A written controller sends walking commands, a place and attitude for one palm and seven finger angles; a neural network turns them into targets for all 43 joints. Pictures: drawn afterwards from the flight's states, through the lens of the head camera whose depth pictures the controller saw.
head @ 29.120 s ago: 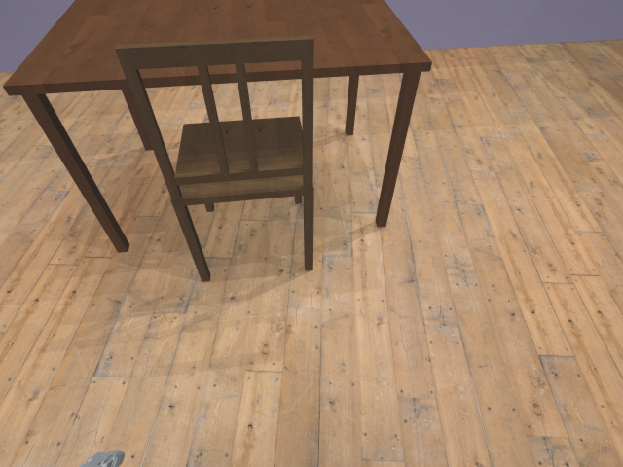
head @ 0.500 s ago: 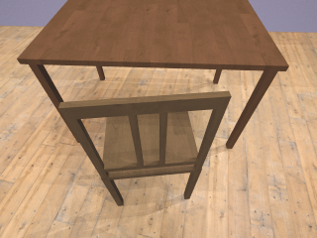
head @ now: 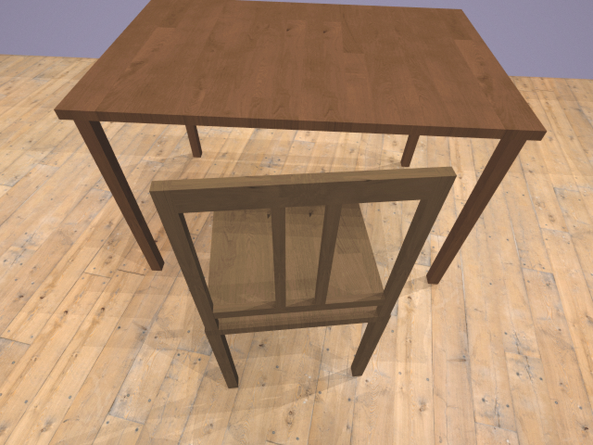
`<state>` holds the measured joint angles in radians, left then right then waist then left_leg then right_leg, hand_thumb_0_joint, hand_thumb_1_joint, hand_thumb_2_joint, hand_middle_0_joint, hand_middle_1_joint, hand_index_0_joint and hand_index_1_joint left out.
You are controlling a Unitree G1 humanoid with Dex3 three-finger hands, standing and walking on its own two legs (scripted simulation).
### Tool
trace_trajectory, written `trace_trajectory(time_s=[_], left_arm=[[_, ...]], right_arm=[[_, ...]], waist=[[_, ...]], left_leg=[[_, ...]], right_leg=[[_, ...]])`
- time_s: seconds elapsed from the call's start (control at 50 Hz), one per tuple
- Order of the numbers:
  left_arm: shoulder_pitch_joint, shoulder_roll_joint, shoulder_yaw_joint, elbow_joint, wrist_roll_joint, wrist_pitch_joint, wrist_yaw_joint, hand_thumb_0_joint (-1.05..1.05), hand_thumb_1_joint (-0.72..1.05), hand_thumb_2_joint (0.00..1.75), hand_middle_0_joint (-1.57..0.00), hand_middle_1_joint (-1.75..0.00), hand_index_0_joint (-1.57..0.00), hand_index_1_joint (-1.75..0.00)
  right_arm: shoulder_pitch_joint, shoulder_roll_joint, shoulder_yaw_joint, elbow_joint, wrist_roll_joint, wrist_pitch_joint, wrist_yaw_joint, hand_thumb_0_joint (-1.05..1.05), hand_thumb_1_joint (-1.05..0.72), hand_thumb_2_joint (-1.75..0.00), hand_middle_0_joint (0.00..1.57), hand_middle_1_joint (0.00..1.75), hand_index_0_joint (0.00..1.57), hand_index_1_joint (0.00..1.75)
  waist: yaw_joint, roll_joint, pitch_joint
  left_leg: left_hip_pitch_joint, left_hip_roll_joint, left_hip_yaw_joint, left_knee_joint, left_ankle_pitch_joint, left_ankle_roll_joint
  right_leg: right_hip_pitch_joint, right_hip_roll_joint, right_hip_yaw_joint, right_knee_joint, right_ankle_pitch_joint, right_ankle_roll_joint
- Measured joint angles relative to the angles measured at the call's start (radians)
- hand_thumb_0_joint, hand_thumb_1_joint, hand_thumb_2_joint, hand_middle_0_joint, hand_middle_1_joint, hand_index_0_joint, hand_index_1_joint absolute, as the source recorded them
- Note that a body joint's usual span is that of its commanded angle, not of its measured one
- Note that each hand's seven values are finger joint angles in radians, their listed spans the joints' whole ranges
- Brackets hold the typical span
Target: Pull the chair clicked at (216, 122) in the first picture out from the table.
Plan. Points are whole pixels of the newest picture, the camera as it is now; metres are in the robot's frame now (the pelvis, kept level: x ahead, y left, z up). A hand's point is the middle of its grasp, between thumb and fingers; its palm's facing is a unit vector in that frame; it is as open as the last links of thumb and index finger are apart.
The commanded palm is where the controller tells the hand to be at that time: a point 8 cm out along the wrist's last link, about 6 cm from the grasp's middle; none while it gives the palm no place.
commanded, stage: come to a stop and stand still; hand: left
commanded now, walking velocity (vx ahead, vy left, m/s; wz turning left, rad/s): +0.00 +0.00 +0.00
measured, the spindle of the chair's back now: (279, 262) +0.44 +0.06 -0.08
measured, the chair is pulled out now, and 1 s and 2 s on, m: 0.21 0.21 0.21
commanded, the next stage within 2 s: look again from close up in 0.56 s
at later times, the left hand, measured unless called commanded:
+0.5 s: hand out of the picture +0.02 +0.16 -0.17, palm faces +0.01 -0.98 -0.20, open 7.3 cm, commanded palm none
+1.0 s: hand out of the picture -0.01 +0.14 -0.17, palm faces +0.01 -0.98 -0.18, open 7.4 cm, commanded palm none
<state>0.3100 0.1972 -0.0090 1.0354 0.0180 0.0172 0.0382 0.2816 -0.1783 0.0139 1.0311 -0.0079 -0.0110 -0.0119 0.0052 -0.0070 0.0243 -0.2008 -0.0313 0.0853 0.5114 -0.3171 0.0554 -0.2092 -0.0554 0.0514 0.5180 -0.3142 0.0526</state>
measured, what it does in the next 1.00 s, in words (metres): stands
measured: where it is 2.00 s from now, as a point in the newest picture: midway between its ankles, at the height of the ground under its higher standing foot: outside the picture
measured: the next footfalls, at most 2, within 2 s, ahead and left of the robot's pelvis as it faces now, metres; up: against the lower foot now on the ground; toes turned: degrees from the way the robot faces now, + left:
none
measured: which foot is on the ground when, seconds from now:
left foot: down 0.00-1.00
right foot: down 0.00-1.00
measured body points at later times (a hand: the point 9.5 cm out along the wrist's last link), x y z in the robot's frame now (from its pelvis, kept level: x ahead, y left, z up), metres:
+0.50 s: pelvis +0.01 -0.02 +0.00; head +0.02 -0.02 +0.45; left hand +0.02 +0.21 -0.16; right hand +0.02 -0.25 -0.15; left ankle -0.03 +0.08 -0.73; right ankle -0.02 -0.16 -0.73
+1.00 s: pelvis +0.00 -0.03 +0.01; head +0.02 -0.03 +0.46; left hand -0.01 +0.19 -0.16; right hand +0.00 -0.25 -0.15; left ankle -0.03 +0.08 -0.73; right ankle -0.02 -0.16 -0.73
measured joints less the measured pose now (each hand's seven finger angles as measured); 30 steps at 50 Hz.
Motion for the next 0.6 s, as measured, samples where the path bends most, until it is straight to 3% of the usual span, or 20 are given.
trace_trajectory(time_s=[0.34,0.6], left_arm=[[-0.029,-0.035,-0.008,0.040,-0.004,-0.016,0.004,0.00,0.91,0.90,-0.20,-0.30,-0.20,-0.30],[-0.043,-0.028,-0.004,0.046,-0.003,-0.021,0.004,0.00,0.91,0.90,-0.20,-0.30,-0.20,-0.30]], right_arm=[[-0.023,0.014,-0.003,0.069,0.004,-0.007,-0.010,0.01,-0.91,-0.90,0.20,0.30,0.20,0.30],[-0.030,0.019,-0.004,0.088,0.005,-0.007,-0.012,0.01,-0.91,-0.90,0.20,0.30,0.20,0.30]], waist=[[-0.003,-0.006,0.009],[-0.005,-0.010,0.006]], left_leg=[[0.040,0.011,-0.009,-0.037,0.007,-0.019],[0.056,0.025,-0.017,-0.063,0.023,-0.036]], right_leg=[[0.036,0.011,-0.009,-0.023,-0.002,-0.009],[0.050,0.025,-0.018,-0.045,0.010,-0.024]])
